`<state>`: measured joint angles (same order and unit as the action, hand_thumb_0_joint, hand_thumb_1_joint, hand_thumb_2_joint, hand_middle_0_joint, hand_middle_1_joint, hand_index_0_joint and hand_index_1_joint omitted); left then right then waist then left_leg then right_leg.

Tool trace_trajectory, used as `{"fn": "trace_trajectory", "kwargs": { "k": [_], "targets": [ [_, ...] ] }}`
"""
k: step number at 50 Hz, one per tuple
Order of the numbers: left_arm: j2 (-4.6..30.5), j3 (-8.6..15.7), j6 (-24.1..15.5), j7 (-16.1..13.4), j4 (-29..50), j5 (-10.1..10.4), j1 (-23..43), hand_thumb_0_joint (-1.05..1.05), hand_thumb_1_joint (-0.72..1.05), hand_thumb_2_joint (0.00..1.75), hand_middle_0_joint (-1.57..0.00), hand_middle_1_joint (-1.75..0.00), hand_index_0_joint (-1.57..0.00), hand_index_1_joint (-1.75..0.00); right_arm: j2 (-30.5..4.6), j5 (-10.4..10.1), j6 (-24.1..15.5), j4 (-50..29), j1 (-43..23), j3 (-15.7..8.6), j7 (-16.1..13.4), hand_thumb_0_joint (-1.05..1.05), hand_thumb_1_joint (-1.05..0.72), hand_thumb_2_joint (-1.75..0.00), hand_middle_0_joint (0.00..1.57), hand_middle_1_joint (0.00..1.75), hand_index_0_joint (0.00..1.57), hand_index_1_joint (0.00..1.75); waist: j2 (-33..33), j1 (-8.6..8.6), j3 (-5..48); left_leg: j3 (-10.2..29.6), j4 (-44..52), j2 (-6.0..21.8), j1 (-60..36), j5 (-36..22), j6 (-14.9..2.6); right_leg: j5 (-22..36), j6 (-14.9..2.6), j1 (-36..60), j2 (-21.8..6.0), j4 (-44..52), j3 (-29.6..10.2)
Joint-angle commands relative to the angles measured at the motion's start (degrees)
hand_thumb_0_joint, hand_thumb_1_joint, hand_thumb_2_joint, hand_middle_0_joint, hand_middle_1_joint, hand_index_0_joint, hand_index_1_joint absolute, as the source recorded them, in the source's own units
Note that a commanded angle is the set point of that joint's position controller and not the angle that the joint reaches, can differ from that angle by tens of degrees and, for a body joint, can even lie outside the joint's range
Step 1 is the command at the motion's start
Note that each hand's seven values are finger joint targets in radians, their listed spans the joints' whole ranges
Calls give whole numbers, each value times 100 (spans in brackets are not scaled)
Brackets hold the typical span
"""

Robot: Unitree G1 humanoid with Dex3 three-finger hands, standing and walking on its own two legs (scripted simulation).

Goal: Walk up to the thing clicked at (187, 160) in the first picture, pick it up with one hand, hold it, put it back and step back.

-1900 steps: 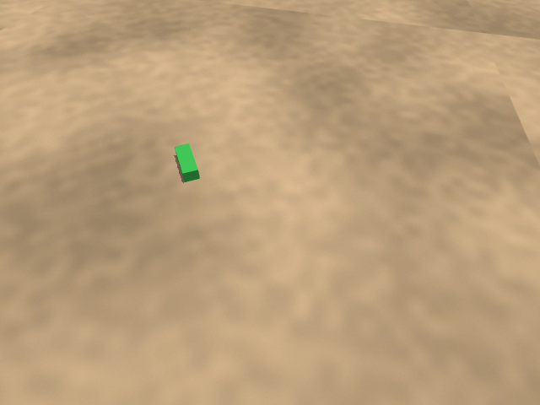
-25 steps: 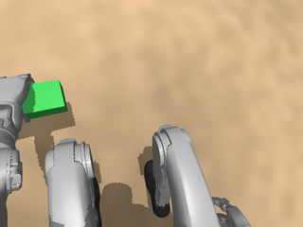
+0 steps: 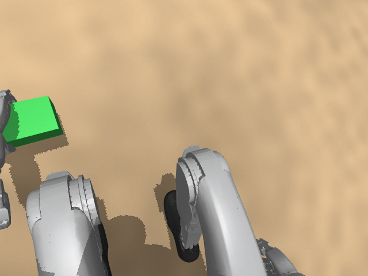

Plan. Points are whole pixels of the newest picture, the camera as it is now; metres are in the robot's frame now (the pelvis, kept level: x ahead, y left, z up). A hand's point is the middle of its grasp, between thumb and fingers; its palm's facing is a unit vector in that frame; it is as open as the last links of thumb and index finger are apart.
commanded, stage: rest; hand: left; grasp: from above
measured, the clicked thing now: (0, 129) +0.43 +0.30 -0.23
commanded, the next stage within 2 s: open in 0.84 s
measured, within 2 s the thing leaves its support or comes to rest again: rests again in 0.46 s
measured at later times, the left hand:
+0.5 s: hand (5, 132) +0.43 +0.30 -0.24, palm faces -0.43 -0.16 -0.89, open 11.0 cm
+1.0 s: hand (8, 131) +0.43 +0.30 -0.25, palm faces -0.44 -0.16 -0.88, open 11.0 cm
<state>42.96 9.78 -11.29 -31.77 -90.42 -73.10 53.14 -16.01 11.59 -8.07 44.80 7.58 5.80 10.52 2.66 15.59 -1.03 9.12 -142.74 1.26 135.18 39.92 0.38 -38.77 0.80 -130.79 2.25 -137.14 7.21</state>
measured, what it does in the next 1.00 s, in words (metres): stands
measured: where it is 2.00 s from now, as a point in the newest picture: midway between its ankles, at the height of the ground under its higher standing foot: (143, 252)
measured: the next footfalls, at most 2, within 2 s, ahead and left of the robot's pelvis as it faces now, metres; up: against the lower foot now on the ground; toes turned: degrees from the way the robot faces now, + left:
none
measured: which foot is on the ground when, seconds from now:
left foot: down 0.00-1.00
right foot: down 0.00-1.00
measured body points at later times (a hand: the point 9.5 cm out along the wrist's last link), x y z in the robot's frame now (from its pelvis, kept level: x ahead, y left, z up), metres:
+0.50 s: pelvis +0.00 +0.00 -0.01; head +0.26 +0.10 +0.34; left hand +0.45 +0.30 -0.19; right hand +0.03 -0.26 -0.09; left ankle +0.07 +0.13 -0.27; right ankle +0.10 -0.11 -0.27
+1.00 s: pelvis +0.00 +0.01 -0.01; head +0.26 +0.11 +0.34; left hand +0.45 +0.30 -0.20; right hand +0.03 -0.25 -0.08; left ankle +0.07 +0.13 -0.27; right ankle +0.10 -0.11 -0.27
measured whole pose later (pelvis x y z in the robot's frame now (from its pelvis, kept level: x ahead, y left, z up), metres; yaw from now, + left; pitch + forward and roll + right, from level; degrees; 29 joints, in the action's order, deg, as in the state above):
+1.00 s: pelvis +0.00 +0.01 -0.01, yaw -4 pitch +27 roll -13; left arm 52.7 10.1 -13.3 -38.6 -101.4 -73.0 55.6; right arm -18.4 16.0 -15.5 43.1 5.6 13.3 16.8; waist 6.3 19.8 -7.4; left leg 13.7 -147.7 1.5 134.7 41.3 0.1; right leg -38.1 2.0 -128.9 3.8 -138.4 10.8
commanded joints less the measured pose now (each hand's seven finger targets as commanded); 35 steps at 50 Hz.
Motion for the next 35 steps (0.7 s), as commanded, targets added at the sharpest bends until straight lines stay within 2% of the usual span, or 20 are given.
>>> {"fn": "trace_trajectory", "kwargs": {
  "k": [1,2,4,6,7,8,9,11,13,14,15,17,18,22,25,27,28,30,33,35],
  "targets": [
    [1438,11,-23,-245,535,77,1800,0,35,97,-77,-86,-77,-85,-1601,45,-108,-125,1113,-407,40,0,-89,-89,20,30,20,30,-1906,156,3701,-533,1259,-36,-2742,-1071,-186,1373,-256,1934,220,1293,440],
    [1757,250,-36,-280,385,54,1664,0,36,97,-77,-87,-77,-86,-1654,72,-108,6,1227,-432,49,0,-89,-89,20,30,20,30,-1924,167,3699,-538,1212,-36,-2643,-1040,-197,1368,-238,2064,230,1308,419],
    [1724,242,-76,-301,360,90,1536,0,36,95,-76,-88,-77,-87,-1648,71,-146,-67,1176,-389,63,0,-89,-89,20,30,20,30,-1932,74,3740,-514,1251,-35,-2641,-1012,-186,1305,-248,2098,233,1289,442],
    [1864,336,-99,-332,385,38,1510,0,39,98,-78,-89,-79,-88,-1690,123,-141,-39,1272,-373,101,0,-89,-89,20,30,20,30,-1984,141,3718,-501,1215,-26,-2649,-1149,-184,1448,-227,2178,248,1271,479],
    [1711,170,-109,-307,288,28,1592,0,40,99,-79,-90,-80,-89,-1652,125,-160,-66,1218,-349,132,0,-89,-89,20,30,20,30,-1912,196,3693,-489,1130,-14,-2593,-1118,-192,1453,-221,2166,261,1240,462],
    [1875,274,-136,-334,307,21,1601,0,40,100,-79,-90,-79,-90,-1681,148,-165,-22,1235,-334,148,0,-89,-90,20,30,20,30,-1971,226,3732,-474,1131,-7,-2605,-1172,-192,1516,-215,2248,274,1244,467],
    [1395,-115,-166,-309,316,43,1865,0,41,98,-79,-90,-80,-89,-1668,154,-232,-166,1112,-277,177,0,-89,-89,20,30,20,30,-1977,340,3519,-448,1092,-34,-2629,-1041,-169,1360,-250,1953,248,1193,526],
    [2027,340,-202,-422,303,50,1597,0,43,99,-81,-89,-81,-89,-1816,170,-249,-48,1214,-295,178,0,-89,-89,20,30,20,30,-2036,222,3622,-406,1123,-7,-2731,-1099,-167,1404,-224,2101,275,1217,571],
    [2051,361,-236,-482,249,-69,1614,0,45,97,-82,-90,-83,-88,-1783,212,-271,-35,1195,-232,219,0,-89,-90,20,30,20,30,-2218,255,3489,-395,1137,-4,-2775,-1126,-121,1380,-253,1982,266,1096,632],
    [2071,458,-243,-541,301,-68,1458,0,47,101,-84,-89,-84,-89,-1743,226,-256,-18,1147,-205,230,0,-89,-89,20,30,20,30,-2304,157,3601,-367,1209,5,-2838,-1166,-113,1405,-249,2012,281,1103,652],
    [1859,307,-246,-581,276,-48,1520,0,46,102,-84,-89,-84,-89,-1811,229,-263,-56,1072,-244,230,0,-89,-90,20,30,20,30,-2349,230,3545,-343,1206,5,-2888,-1158,-86,1388,-266,1885,282,1052,689],
    [1926,201,-248,-600,146,-138,1802,0,48,101,-83,-93,-84,-91,-1809,300,-339,-67,1050,-203,300,0,-89,-90,20,30,20,30,-2314,405,3339,-352,1093,22,-2790,-975,-115,1318,-239,1815,287,1044,669],
    [1830,145,-267,-639,198,-61,1812,0,45,102,-83,-89,-83,-89,-1843,275,-363,-106,963,-195,297,0,-89,-90,20,30,20,30,-2267,349,3302,-323,1128,18,-2710,-882,-116,1218,-245,1756,295,1080,692],
    [2179,367,-257,-789,114,-159,1575,0,49,103,-85,-91,-85,-91,-1830,334,-409,8,1027,-124,363,0,-89,-90,20,30,20,30,-2411,304,3386,-329,1092,41,-2756,-1062,-101,1396,-236,1959,319,1047,683],
    [1911,146,-222,-805,-4,-98,1755,0,49,102,-85,-91,-86,-90,-1907,367,-502,-34,959,-130,446,0,-89,-90,20,30,20,30,-2403,462,3291,-273,1038,50,-2850,-1141,-86,1502,-224,1856,309,958,740],
    [2070,205,-211,-798,-24,-87,1773,0,50,99,-86,-89,-87,-88,-1984,369,-560,-24,1037,-120,488,0,-90,-90,20,30,20,30,-2437,514,3222,-265,1010,52,-2882,-1207,-96,1564,-200,1946,299,992,742],
    [2268,406,-195,-858,-81,-53,1530,0,49,98,-85,-88,-86,-87,-1952,370,-571,13,1026,-55,485,0,-89,-90,20,30,20,30,-2433,357,3280,-252,1079,50,-2846,-1232,-89,1560,-216,2021,314,1025,751],
    [2232,423,-169,-878,-144,-38,1418,0,50,99,-86,-90,-86,-89,-1931,389,-575,30,1006,-35,514,0,-89,-90,20,30,20,30,-2466,347,3337,-264,1088,63,-2841,-1290,-79,1609,-215,2103,337,1030,753],
    [2078,175,-146,-808,-235,-55,1715,0,48,99,-84,-91,-85,-89,-1952,434,-626,-21,979,-10,575,0,-90,-90,20,30,20,30,-2394,579,3229,-241,942,76,-2819,-1275,-102,1683,-196,2070,324,964,764],
    [2137,187,-146,-812,-301,49,1679,0,48,98,-84,-90,-85,-88,-2030,399,-665,-68,939,2,586,0,-90,-90,20,30,20,30,-2316,535,3091,-201,1003,70,-2724,-1091,-109,1491,-205,2036,321,1014,772]
  ]
}}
